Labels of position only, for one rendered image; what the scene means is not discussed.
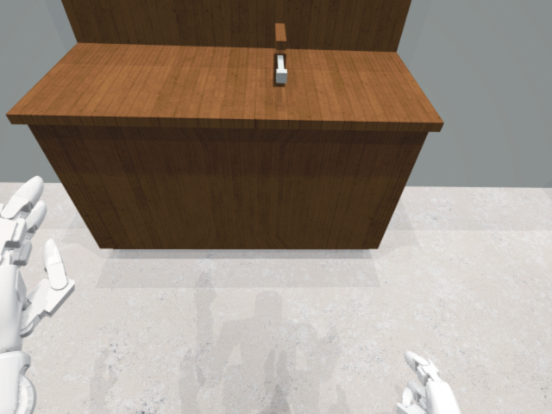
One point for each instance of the robot left hand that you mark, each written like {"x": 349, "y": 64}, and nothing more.
{"x": 19, "y": 220}

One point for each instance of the robot right hand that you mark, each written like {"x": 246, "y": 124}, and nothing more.
{"x": 437, "y": 398}

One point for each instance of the tap lever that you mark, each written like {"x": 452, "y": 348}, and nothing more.
{"x": 281, "y": 73}

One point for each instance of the counter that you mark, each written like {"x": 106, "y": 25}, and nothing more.
{"x": 167, "y": 128}

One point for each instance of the robot left forearm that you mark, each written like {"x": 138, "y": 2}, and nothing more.
{"x": 17, "y": 392}

